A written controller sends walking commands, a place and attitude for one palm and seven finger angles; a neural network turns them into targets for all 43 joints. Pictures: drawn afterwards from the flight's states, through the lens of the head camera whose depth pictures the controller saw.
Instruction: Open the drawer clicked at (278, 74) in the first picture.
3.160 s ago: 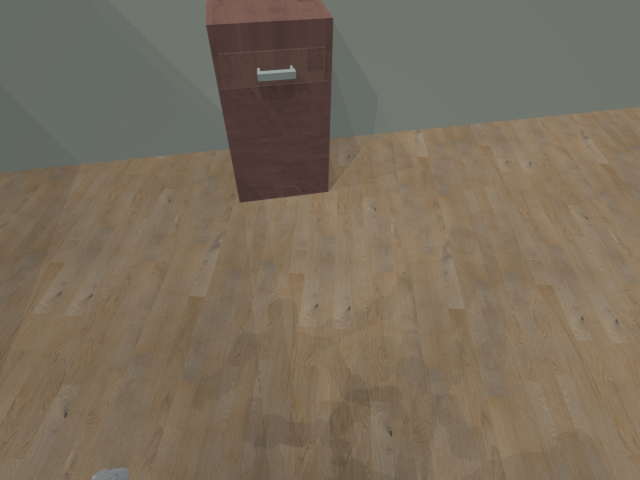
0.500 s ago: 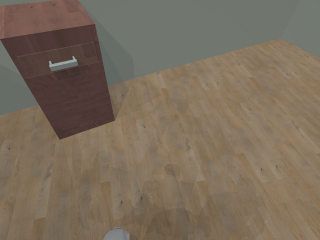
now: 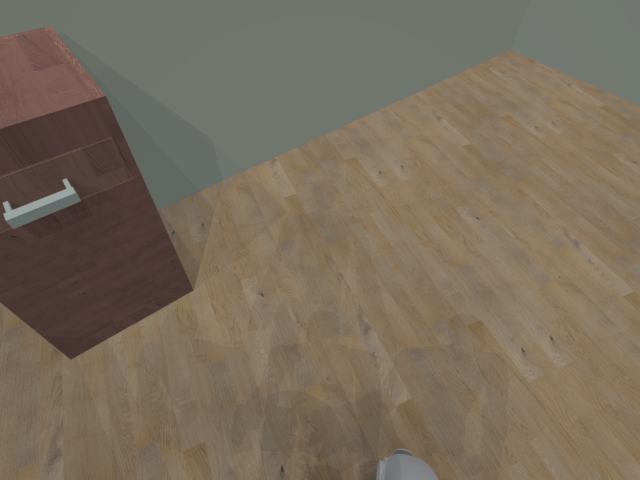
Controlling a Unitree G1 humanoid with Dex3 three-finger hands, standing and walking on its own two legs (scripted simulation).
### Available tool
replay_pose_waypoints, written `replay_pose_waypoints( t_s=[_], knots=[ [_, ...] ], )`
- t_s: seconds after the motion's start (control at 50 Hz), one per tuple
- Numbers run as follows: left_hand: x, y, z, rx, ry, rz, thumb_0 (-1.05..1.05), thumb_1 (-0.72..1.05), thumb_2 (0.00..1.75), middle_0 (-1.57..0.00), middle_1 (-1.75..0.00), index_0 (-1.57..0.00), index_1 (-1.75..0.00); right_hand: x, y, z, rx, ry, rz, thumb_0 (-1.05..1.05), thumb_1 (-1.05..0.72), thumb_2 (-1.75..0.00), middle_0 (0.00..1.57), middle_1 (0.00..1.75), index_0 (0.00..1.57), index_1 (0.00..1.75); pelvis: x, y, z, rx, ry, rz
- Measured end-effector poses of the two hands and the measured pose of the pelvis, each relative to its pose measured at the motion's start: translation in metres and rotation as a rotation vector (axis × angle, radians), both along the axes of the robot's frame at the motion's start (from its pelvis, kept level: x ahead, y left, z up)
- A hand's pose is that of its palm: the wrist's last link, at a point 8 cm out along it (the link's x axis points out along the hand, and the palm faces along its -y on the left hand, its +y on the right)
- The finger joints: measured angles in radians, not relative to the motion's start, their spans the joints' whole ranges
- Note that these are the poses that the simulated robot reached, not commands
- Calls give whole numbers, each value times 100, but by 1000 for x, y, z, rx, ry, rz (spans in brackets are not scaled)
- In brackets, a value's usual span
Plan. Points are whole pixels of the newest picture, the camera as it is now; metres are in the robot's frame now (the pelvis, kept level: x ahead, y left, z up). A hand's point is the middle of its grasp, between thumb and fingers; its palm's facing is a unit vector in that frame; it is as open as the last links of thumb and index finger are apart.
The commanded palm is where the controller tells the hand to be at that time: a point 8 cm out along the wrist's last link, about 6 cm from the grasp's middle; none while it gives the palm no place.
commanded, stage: walk to a spot facing it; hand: left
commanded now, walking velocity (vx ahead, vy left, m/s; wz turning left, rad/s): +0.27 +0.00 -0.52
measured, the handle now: (40, 200) +0.66 +0.65 -0.14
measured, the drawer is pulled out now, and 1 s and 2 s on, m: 0.00 0.00 0.00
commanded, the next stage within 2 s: turn to face it in 0.06 s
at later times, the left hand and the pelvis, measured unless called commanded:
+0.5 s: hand (241, 399) +0.26 +0.14 -0.17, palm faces +0.06 -0.98 -0.18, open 7.2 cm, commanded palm none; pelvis +0.17 -0.04 -0.01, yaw +2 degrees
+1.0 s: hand (209, 401) +0.25 +0.19 -0.16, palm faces +0.31 -0.91 -0.28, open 7.4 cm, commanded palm none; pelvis +0.20 -0.05 -0.01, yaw +17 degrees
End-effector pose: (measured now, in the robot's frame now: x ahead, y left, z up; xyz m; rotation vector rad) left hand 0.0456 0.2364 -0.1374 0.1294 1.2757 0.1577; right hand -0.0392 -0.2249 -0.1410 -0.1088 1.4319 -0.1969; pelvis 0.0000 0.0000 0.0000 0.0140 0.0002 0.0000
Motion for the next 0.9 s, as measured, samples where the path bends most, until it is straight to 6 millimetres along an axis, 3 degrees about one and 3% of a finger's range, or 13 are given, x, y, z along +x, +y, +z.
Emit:
replay_pose_waypoints(
  t_s=[0.12, 0.16, 0.22, 0.3, 0.38, 0.48, 0.58, 0.64, 0.76, 0.9],
  knots=[
    [128, -28, -5, 47, -112, -148, 0, 91, 90, -20, -30, -19, -30, -1, -11, -23, 55, 132, -122, 1, -91, -90, 20, 29, 20, 30, 62, -29, -22, 9, -1, -60],
    [158, -38, -8, 61, -162, -160, 0, 91, 90, -20, -30, -19, -30, 13, -20, -32, 65, 155, -134, 1, -91, -90, 20, 29, 20, 30, 78, -38, -29, 4, -4, -77],
    [180, -50, -3, 63, -171, -169, 0, 91, 90, -20, -30, -19, -30, 57, -36, -32, 44, 99, -128, 1, -91, -90, 20, 29, 20, 30, 96, -45, -23, -6, -11, -89],
    [191, -65, 3, 45, -134, -175, 0, 91, 90, -20, -30, -19, -30, 132, -52, -21, 12, -46, -99, 1, -91, -90, 20, 29, 20, 30, 121, -48, -11, -16, -5, -82],
    [203, -62, 6, 41, -144, -118, -1, 94, 90, -20, -30, -20, -30, 194, -53, -10, 3, -137, -46, 1, -91, -90, 19, 29, 20, 30, 143, -48, -5, -27, -7, -42],
    [208, -49, -4, 12, -144, -31, -1, 94, 90, -20, -30, -20, -30, 252, -48, -2, -20, -162, 55, 1, -93, -90, 20, 29, 20, 30, 168, -39, -7, -42, -22, 23],
    [194, -24, -31, -14, -83, 67, -1, 92, 90, -20, -30, -20, -30, 304, -34, -2, -55, -199, 155, 1, -92, -90, 20, 29, 20, 30, 189, -21, -22, -46, -23, 84],
    [183, -9, -32, 2, -21, 94, 0, 92, 90, -20, -30, -20, -30, 322, -27, 2, -66, -222, 184, 1, -91, -90, 20, 29, 20, 30, 193, -14, -20, -41, -12, 102],
    [175, 10, -13, 40, -10, 151, 0, 91, 90, -20, -30, -19, -30, 336, -20, 11, -61, -206, 233, 1, -91, -90, 20, 29, 20, 30, 199, -11, -8, -41, 5, 153],
    [178, 12, 4, 92, -61, 212, 0, 91, 90, -20, -30, -19, -30, 349, -29, 10, -33, -189, 285, 1, -90, -90, 20, 29, 20, 30, 202, -25, -3, -42, 6, 233]
  ],
)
